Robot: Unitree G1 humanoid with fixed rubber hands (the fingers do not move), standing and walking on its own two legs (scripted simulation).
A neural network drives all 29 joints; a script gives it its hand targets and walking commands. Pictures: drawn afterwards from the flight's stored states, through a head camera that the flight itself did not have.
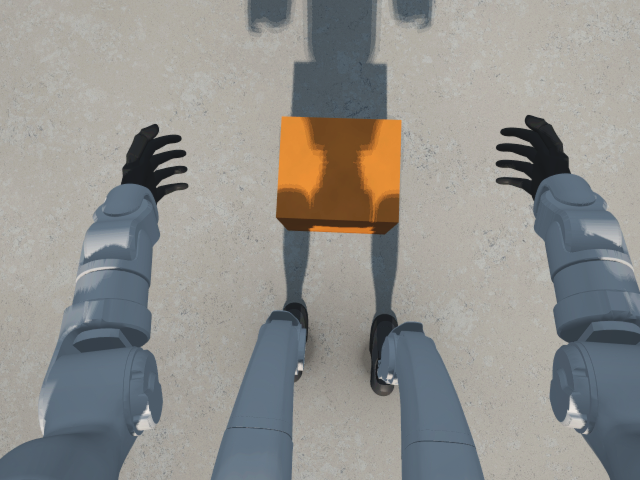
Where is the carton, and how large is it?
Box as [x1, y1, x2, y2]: [276, 116, 401, 234]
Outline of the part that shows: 282,116 276,217 288,230 384,234 398,222 401,120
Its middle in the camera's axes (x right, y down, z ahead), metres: +0.05 -0.15 +0.95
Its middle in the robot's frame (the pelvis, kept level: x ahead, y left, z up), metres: +0.55 +0.03 -0.57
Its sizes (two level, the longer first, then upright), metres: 0.263 0.226 0.225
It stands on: the floor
